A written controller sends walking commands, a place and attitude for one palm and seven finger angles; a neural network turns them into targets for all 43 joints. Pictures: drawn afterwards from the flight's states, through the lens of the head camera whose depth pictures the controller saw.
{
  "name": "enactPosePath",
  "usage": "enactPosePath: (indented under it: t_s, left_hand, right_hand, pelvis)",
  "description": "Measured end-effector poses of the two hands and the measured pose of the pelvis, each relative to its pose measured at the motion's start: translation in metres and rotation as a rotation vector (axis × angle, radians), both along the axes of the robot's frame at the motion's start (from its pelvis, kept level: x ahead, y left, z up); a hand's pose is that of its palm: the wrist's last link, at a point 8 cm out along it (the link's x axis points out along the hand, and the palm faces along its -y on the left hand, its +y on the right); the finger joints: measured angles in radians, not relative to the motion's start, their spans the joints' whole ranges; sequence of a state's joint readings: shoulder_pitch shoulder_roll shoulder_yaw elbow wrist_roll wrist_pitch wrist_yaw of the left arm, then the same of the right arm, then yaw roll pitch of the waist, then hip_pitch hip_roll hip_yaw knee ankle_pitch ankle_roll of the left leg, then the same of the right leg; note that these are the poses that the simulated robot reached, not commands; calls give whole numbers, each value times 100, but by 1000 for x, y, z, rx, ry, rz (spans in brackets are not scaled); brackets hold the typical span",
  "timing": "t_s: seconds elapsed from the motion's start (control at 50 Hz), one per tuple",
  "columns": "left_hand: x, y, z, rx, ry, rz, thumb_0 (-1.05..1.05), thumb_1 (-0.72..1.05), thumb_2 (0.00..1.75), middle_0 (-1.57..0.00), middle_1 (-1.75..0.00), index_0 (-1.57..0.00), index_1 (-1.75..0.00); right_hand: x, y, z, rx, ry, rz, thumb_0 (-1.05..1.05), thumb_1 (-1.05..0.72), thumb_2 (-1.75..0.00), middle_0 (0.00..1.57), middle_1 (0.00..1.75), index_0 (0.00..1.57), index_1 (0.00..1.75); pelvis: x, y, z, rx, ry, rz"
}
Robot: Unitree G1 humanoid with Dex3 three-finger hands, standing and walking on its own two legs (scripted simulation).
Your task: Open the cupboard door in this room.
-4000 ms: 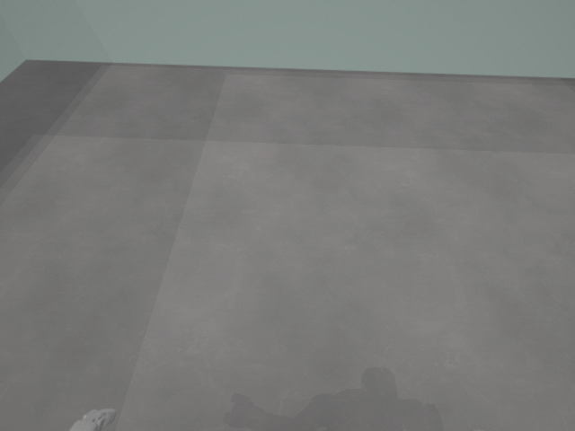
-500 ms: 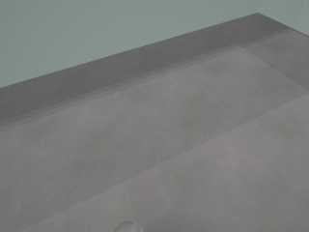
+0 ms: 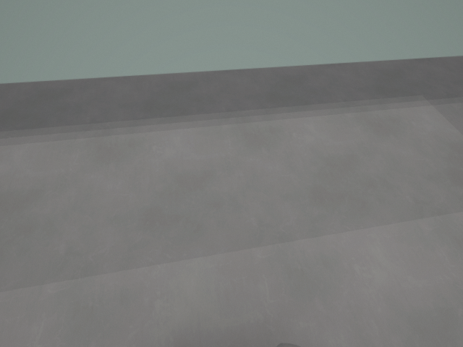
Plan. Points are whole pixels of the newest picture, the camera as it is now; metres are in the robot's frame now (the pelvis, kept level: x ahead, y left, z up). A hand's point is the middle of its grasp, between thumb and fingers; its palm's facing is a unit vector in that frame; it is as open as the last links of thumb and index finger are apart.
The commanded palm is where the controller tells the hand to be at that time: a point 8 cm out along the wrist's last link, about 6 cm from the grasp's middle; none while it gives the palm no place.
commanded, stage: turn or walk to find it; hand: left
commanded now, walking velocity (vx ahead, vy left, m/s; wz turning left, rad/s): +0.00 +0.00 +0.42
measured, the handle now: out of the picture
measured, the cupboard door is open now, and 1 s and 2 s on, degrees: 0 0 0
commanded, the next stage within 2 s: none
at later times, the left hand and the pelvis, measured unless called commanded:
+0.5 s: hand out of the picture -0.01 +0.17 -0.16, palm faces +0.24 -0.94 -0.23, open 7.4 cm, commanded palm none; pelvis -0.03 -0.03 +0.00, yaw +14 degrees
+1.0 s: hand out of the picture -0.07 +0.24 -0.16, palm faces +0.43 -0.87 -0.25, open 7.4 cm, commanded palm none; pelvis -0.06 +0.01 +0.00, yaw +25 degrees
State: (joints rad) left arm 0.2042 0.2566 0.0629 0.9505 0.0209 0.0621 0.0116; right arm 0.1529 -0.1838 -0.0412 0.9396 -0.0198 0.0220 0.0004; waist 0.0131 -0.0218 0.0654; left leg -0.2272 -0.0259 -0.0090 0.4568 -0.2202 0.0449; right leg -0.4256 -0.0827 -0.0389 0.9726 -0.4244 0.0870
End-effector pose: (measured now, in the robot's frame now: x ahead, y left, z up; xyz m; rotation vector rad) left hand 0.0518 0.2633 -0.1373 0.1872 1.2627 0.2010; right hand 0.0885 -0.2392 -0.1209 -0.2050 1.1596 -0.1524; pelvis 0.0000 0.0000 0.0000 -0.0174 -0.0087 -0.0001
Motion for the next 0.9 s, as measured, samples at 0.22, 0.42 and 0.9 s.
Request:
enactPosePath:
  t_s: [0.22,0.42,0.9]
  left_hand:
    - [8,-40,15,45,-141,15,1,91,89,-20,-30,-20,-30]
    - [-54,-56,15,13,-75,137,1,91,89,-20,-30,-20,-30]
    - [-164,20,-1,-11,5,392,1,91,89,-20,-30,-20,-30]
  right_hand:
    - [-34,-31,-36,60,96,13,0,-90,-89,20,30,20,30]
    - [-43,-46,-28,24,193,92,1,-91,-90,20,30,20,30]
    - [5,67,1,-10,40,366,0,-90,-89,20,30,20,30]
  pelvis:
    - [-14,-30,-12,27,0,96]
    - [-24,-35,-2,35,-11,203]
    - [-60,21,3,-10,8,394]
